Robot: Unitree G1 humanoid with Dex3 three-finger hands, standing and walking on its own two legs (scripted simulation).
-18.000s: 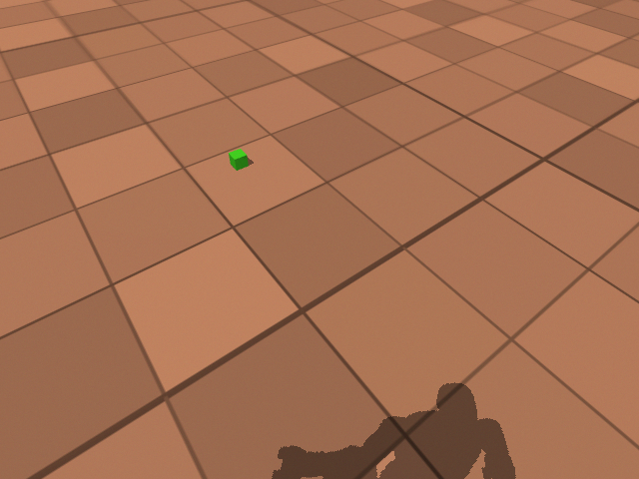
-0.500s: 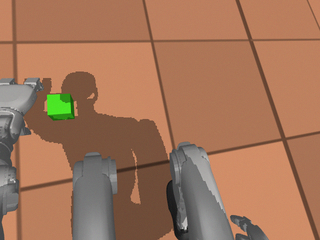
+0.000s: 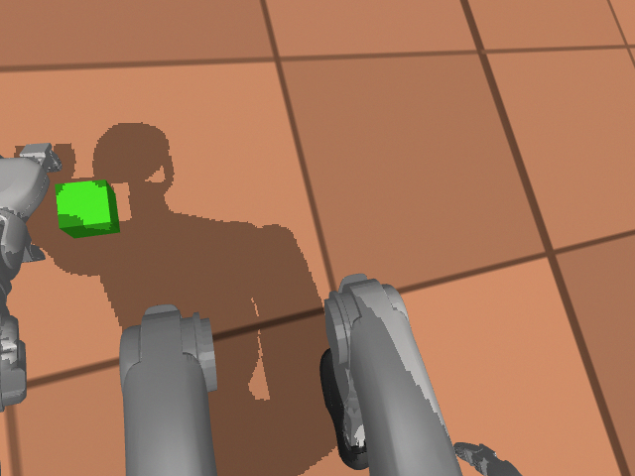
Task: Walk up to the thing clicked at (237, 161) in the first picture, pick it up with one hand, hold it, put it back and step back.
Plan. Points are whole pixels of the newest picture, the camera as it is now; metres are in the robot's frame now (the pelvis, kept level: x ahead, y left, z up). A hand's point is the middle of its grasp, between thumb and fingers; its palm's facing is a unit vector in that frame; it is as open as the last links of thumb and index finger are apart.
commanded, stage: rise first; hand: left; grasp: from above
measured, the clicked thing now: (89, 209) +0.49 +0.27 -0.30
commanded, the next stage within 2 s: approach in 1.50 s
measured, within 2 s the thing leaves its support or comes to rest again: neither
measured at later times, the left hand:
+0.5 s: hand (26, 217) +0.45 +0.31 -0.19, palm faces -0.45 -0.09 -0.89, open 12.9 cm
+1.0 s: hand (21, 209) +0.46 +0.32 -0.19, palm faces -0.44 -0.08 -0.89, open 13.0 cm
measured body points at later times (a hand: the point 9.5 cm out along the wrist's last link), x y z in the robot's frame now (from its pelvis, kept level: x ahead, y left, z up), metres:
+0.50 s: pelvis +0.00 +0.00 -0.01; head +0.24 +0.09 +0.36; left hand +0.47 +0.31 -0.14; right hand +0.06 -0.27 -0.11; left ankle +0.07 +0.13 -0.30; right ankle +0.10 -0.15 -0.30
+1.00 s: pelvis +0.00 +0.01 -0.01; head +0.24 +0.10 +0.36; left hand +0.48 +0.32 -0.14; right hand +0.04 -0.27 -0.10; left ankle +0.07 +0.13 -0.31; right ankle +0.10 -0.15 -0.30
